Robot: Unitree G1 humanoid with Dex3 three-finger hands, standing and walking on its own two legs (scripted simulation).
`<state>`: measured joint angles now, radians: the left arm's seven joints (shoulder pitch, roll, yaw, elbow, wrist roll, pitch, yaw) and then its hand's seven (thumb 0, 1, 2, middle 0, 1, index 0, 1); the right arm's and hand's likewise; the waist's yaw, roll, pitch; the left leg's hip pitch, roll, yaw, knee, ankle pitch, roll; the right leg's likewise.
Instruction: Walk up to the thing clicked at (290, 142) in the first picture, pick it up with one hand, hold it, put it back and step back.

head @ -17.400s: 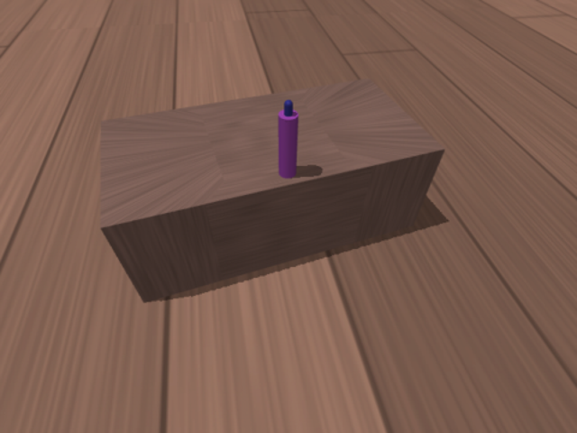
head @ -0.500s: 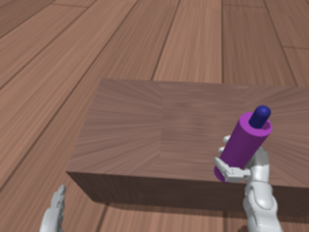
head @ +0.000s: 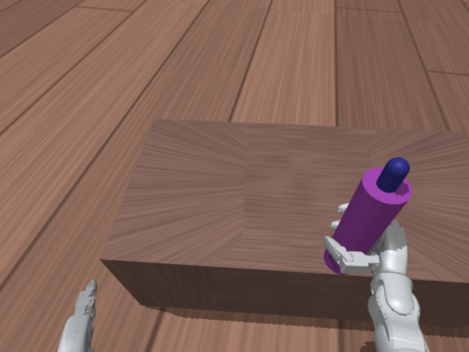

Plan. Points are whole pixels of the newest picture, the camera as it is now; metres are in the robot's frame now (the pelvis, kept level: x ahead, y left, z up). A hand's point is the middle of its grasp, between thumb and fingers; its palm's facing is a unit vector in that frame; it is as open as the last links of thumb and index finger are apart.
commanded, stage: crouch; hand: right
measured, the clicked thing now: (363, 221) +0.33 -0.17 +0.08
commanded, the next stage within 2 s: lower in 1.04 s
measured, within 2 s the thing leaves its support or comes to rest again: neither
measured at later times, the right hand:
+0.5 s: hand (342, 232) +0.38 -0.19 -0.06, palm faces +0.18 +0.98 -0.01, open 8.3 cm
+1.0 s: hand (338, 230) +0.42 -0.20 -0.11, palm faces +0.22 +0.98 -0.01, open 8.3 cm
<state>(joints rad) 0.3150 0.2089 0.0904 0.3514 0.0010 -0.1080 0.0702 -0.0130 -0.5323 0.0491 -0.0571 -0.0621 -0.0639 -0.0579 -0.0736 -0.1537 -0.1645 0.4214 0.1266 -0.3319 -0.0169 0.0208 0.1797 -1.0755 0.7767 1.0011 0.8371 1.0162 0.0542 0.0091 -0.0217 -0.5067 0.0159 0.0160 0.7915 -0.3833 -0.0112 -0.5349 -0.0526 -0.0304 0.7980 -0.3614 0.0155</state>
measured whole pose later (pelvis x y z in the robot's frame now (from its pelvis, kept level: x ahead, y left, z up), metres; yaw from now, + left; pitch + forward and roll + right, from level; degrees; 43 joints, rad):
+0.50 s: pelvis -0.01 -0.01 -0.04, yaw +1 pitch +16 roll +2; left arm 0.36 0.20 0.06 0.15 0.07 -0.12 0.01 -0.01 -0.52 0.05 -0.06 -0.07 -0.07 -0.06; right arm -0.38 -0.26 -0.34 0.83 0.07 -0.50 0.00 0.02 0.18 -1.08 0.78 0.99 0.84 1.01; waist 0.14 0.05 -0.07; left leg -0.86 0.00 0.01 1.05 -0.46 -0.02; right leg -0.90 -0.07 -0.02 1.08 -0.45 0.01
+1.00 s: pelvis -0.02 -0.01 -0.08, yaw +2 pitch +21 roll +3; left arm 0.42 0.25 0.10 -0.08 0.09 -0.06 -0.03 -0.01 -0.50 0.04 -0.06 -0.07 -0.08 -0.05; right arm -0.50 -0.33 -0.44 0.97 0.02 -0.57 -0.03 0.02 0.18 -1.07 0.78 0.99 0.84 1.00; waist 0.21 0.04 -0.11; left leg -1.07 -0.01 0.03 1.21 -0.51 -0.02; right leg -1.13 -0.08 0.01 1.27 -0.52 0.00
